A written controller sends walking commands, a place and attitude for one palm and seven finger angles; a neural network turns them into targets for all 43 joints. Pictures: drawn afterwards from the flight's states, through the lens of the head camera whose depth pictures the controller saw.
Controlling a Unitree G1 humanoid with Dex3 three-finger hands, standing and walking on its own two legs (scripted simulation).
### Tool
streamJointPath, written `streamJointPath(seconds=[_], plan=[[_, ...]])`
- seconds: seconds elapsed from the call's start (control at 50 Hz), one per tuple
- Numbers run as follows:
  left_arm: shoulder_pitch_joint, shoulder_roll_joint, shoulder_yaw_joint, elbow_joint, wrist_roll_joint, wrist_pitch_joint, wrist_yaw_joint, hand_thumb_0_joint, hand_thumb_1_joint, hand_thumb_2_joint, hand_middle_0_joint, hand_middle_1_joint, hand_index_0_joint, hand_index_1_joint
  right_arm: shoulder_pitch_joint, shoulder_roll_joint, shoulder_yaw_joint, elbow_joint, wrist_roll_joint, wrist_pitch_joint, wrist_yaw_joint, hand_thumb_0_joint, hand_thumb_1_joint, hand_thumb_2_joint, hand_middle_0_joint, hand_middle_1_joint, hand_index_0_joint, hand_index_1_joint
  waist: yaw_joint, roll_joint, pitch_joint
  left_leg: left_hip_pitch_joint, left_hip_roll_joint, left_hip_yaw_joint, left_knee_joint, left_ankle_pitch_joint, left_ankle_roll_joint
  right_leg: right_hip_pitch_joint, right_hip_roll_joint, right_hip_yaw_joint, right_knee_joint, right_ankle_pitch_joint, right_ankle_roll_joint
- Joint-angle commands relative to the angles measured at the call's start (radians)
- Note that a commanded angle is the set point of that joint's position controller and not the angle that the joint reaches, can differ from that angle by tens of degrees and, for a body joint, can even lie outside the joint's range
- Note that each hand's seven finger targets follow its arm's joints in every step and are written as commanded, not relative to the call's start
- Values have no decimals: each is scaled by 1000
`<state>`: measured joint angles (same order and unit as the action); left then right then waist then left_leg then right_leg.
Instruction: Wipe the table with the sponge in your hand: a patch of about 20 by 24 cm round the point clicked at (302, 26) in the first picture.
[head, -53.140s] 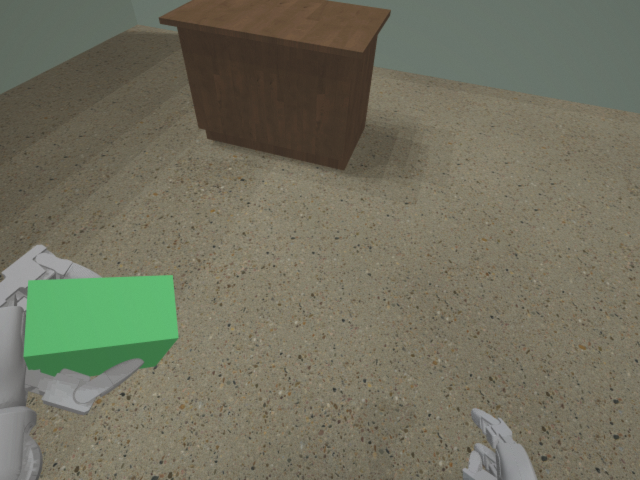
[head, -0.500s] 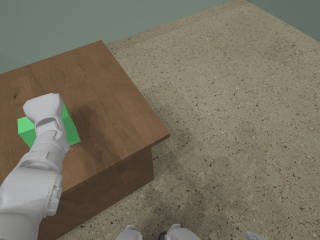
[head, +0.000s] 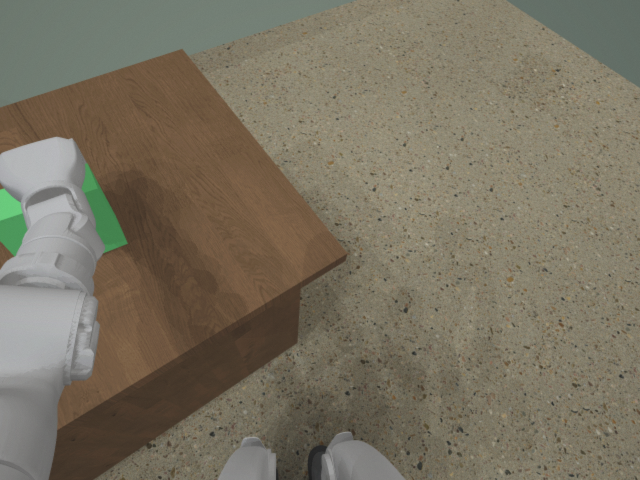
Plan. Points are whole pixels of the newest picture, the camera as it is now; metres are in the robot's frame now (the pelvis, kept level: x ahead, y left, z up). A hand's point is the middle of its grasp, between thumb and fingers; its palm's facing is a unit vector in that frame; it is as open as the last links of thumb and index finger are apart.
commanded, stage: slide back across to the first lane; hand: left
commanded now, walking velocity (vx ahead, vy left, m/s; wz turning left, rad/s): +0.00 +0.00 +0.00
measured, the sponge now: (67, 230) +0.46 +0.31 -0.02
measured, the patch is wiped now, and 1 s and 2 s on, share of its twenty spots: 1.00 1.00 1.00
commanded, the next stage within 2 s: wipe back along the first lane in 0.82 s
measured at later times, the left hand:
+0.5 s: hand (32, 194) +0.49 +0.34 +0.02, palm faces -0.07 -0.05 -1.00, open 10.2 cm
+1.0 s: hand out of the picture +0.45 +0.38 +0.02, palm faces -0.10 -0.04 -0.99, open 10.2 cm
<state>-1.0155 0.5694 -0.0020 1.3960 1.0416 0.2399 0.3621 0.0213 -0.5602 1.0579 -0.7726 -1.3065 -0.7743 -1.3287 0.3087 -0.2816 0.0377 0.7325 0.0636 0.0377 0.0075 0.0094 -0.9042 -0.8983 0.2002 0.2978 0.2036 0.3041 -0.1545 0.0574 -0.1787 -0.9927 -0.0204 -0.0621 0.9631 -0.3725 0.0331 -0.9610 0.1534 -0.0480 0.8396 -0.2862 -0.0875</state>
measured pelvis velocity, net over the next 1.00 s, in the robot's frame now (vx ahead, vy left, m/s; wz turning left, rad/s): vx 0.06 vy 0.06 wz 0.02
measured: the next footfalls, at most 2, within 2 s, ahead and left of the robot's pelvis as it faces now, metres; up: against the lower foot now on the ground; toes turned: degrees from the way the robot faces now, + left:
none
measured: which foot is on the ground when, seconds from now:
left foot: down 0.00-1.00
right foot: down 0.00-1.00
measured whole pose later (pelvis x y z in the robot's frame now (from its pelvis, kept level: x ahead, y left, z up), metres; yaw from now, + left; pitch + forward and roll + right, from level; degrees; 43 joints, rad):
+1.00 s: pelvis +0.06 +0.06 +0.04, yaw +1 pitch +17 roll -5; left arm -0.64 0.45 -0.03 1.04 1.04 0.24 0.36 0.00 -0.51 1.06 -0.69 -1.39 -0.69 -1.41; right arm 0.23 -0.24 0.00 0.69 0.05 0.20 0.05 0.01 -0.90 -0.90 0.20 0.30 0.20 0.30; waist -0.04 0.03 -0.17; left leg -0.66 -0.07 -0.04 0.76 -0.38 0.11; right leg -0.61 0.10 0.00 0.63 -0.31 -0.02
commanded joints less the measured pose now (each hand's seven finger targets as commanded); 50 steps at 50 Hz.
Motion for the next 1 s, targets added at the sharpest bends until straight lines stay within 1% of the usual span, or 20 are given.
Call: streamJointPath(seconds=[0.0, 0.14, 0.22, 0.28, 0.32, 0.34, 0.38, 0.42, 0.46, 0.48, 0.56, 0.62, 0.66, 0.74, 0.82, 0.84, 0.9, 0.92, 0.94, 0.98], plan=[[-251, 239, -24, -35, 42, 55, 41, 0, 100, 1300, -1200, -1600, -1200, -1600, 102, -156, -53, -68, -5, -20, 3, 0, -900, -900, 200, 300, 200, 300, -10, -36, -304, 42, -3, 16, -114, -40, 36, 343, -87, 110, -165, -31, 47], [-139, 253, 38, -156, 39, 48, 26, 0, 100, 1300, -1200, -1600, -1200, -1600, 98, -146, -67, -88, -8, 14, 16, 0, -900, -900, 200, 300, 200, 300, 58, 6, -395, 227, 2, -5, -173, 136, 33, 389, -71, 66, -151, 122, 34], [-64, 211, 29, -172, 32, 46, 37, 0, 100, 1300, -1200, -1600, -1200, -1600, 84, -144, -72, -99, -9, 30, 24, 0, -900, -900, 200, 300, 200, 300, 72, -16, -338, 291, 4, -17, -211, 160, 29, 372, -64, 46, -177, 100, 32], [-31, 223, 50, -161, 39, 55, 53, 0, 100, 1300, -1200, -1600, -1200, -1600, 68, -149, -76, -98, -11, 43, 28, 0, -900, -900, 200, 300, 200, 300, 79, -50, -296, 314, 8, -27, -230, 179, 27, 365, -63, 40, -186, 93, 28], [-11, 216, 48, -163, 44, 65, 61, 0, 100, 1300, -1200, -1600, -1200, -1600, 58, -148, -77, -104, -12, 51, 31, 0, -900, -900, 200, 300, 200, 300, 86, -51, -280, 328, 6, -27, -240, 204, 25, 379, -64, 40, -192, 116, 24], [-5, 225, 65, -177, 43, 63, 65, 0, 100, 1300, -1200, -1600, -1200, -1600, 45, -147, -79, -103, -13, 52, 33, 0, -900, -900, 200, 300, 200, 300, 99, -24, -292, 362, 12, -37, -245, 253, 17, 373, -66, 36, -183, 134, 17], [58, 193, 57, -178, 44, 70, 69, 0, 100, 1300, -1200, -1600, -1200, -1600, 43, -144, -84, -108, -17, 62, 43, 0, -900, -900, 200, 300, 200, 300, 117, -4, -291, 402, 13, -41, -242, 318, 4, 372, -61, 28, -180, 164, 12], [86, 156, 34, -185, 50, 78, 64, 0, 100, 1300, -1200, -1600, -1200, -1600, 35, -142, -89, -114, -18, 73, 48, 0, -900, -900, 200, 300, 200, 300, 116, -12, -282, 435, 17, -47, -244, 367, -5, 371, -58, 25, -185, 184, 10], [113, 151, 41, -203, 42, 77, 58, 0, 100, 1300, -1200, -1600, -1200, -1600, 27, -142, -92, -114, -16, 81, 52, 0, -900, -900, 200, 300, 200, 300, 128, -2, -292, 482, 25, -61, -247, 445, -18, 375, -58, 22, -182, 204, 8], [116, 143, 37, -200, 42, 81, 55, 0, 100, 1300, -1200, -1600, -1200, -1600, 25, -142, -94, -113, -18, 89, 52, 0, -900, -900, 200, 300, 200, 300, 123, -22, -284, 491, 30, -65, -246, 470, -22, 371, -58, 19, -183, 211, 9], [158, 99, 20, -249, 26, 81, 41, 0, 100, 1300, -1200, -1600, -1200, -1600, 8, -139, -103, -115, -17, 105, 54, 0, -900, -900, 200, 300, 200, 300, 132, 4, -287, 578, 47, -88, -249, 600, -41, 358, -60, 17, -187, 227, 10], [192, 111, 26, -289, 26, 80, 30, 0, 100, 1300, -1200, -1600, -1200, -1600, -3, -141, -102, -122, -19, 123, 56, 0, -900, -900, 200, 300, 200, 300, 139, -14, -294, 579, 42, -82, -255, 623, -41, 402, -59, 23, -200, 252, 8], [240, 109, 37, -316, 25, 76, 23, 0, 100, 1300, -1200, -1600, -1200, -1600, -10, -140, -107, -121, -22, 129, 55, 0, -900, -900, 200, 300, 200, 300, 150, 9, -311, 624, 55, -100, -251, 716, -54, 396, -61, 23, -195, 268, 9], [268, 114, 41, -372, 17, 69, 9, 0, 100, 1300, -1200, -1600, -1200, -1600, -33, -139, -102, -133, -20, 144, 52, 0, -900, -900, 200, 300, 200, 300, 152, 6, -289, 612, 50, -94, -266, 697, -51, 433, -62, 30, -214, 280, 6], [262, 96, 13, -384, 13, 63, -1, 0, 100, 1300, -1200, -1600, -1200, -1600, -30, -142, -104, -127, -18, 151, 46, 0, -900, -900, 200, 300, 200, 300, 129, -23, -266, 599, 39, -78, -274, 617, -36, 453, -60, 32, -233, 274, 9], [232, 111, 23, -403, 11, 54, -6, 0, 100, 1300, -1200, -1600, -1200, -1600, -38, -142, -102, -127, -16, 150, 40, 0, -900, -900, 200, 300, 200, 300, 132, 2, -264, 606, 42, -86, -280, 621, -40, 444, -64, 34, -232, 266, 5], [186, 84, -24, -377, 33, 38, -17, 0, 100, 1300, -1200, -1600, -1200, -1600, -26, -141, -101, -114, -15, 150, 34, 0, -900, -900, 200, 300, 200, 300, 106, 4, -217, 603, 37, -85, -289, 528, -33, 405, -62, 26, -243, 205, 5], [204, 85, -19, -362, 36, 31, -19, 0, 100, 1300, -1200, -1600, -1200, -1600, -22, -140, -101, -113, -15, 149, 33, 0, -900, -900, 200, 300, 200, 300, 113, -3, -218, 593, 34, -82, -292, 505, -31, 412, -62, 27, -245, 197, 2], [200, 78, -18, -398, 32, 15, -25, 0, 100, 1300, -1200, -1600, -1200, -1600, -31, -137, -101, -119, -15, 144, 31, 0, -900, -900, 200, 300, 200, 300, 123, 33, -236, 618, 42, -91, -294, 551, -37, 406, -65, 28, -242, 206, -3], [259, 49, -33, -373, 28, 3, -27, 0, 100, 1300, -1200, -1600, -1200, -1600, -22, -135, -103, -116, -15, 144, 32, 0, -900, -900, 200, 300, 200, 300, 123, 22, -239, 620, 40, -87, -288, 527, -37, 398, -60, 25, -241, 185, -2]])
